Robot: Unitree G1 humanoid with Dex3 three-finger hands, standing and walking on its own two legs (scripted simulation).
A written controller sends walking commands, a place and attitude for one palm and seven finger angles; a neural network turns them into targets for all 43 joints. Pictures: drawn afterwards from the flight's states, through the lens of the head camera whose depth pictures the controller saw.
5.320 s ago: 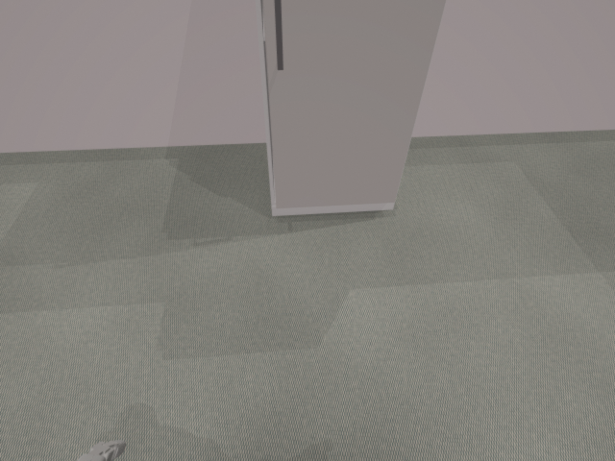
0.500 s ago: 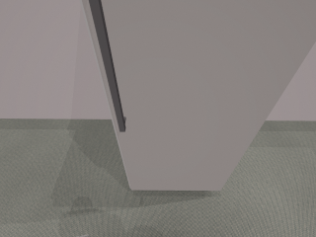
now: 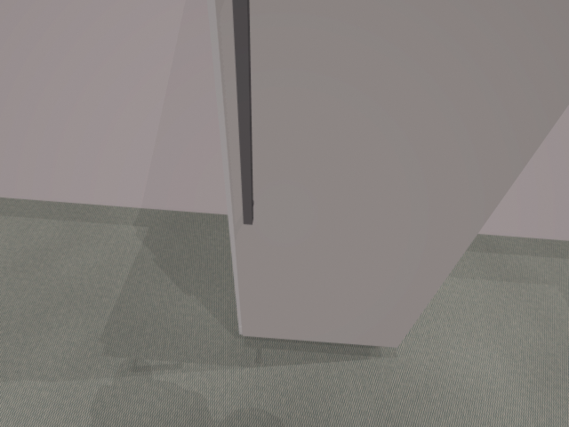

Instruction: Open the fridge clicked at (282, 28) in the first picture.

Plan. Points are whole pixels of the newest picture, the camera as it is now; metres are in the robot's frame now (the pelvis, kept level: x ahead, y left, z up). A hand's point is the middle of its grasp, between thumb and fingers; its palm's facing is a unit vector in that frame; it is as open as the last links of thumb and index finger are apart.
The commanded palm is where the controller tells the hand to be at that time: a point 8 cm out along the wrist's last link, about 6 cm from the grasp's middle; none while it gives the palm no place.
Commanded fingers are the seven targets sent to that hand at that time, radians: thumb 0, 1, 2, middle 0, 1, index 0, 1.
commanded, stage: come to a stop and stand still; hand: left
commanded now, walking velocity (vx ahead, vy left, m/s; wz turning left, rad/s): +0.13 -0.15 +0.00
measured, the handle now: (246, 108) +0.52 +0.10 +0.20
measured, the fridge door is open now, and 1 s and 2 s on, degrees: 0 0 0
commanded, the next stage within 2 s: look again from close up in 0.84 s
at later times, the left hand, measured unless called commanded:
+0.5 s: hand out of the picture +0.01 +0.12 -0.18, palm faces +0.01 -0.97 -0.23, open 7.3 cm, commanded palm none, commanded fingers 0.00 0.90 0.90 -0.20 -0.30 -0.20 -0.30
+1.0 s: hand out of the picture -0.01 +0.11 -0.18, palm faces +0.02 -0.98 -0.20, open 7.4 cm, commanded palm none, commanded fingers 0.00 0.90 0.90 -0.20 -0.30 -0.20 -0.30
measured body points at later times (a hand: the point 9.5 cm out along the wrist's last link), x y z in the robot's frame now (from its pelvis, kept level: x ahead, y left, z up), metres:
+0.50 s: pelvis +0.00 -0.05 -0.01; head +0.00 -0.07 +0.44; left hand +0.01 +0.17 -0.16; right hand +0.00 -0.26 -0.18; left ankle -0.02 +0.08 -0.74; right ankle -0.02 -0.13 -0.74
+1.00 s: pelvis -0.01 -0.06 +0.00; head +0.00 -0.06 +0.45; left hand -0.01 +0.17 -0.16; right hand -0.02 -0.27 -0.17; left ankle -0.02 +0.08 -0.74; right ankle -0.02 -0.13 -0.74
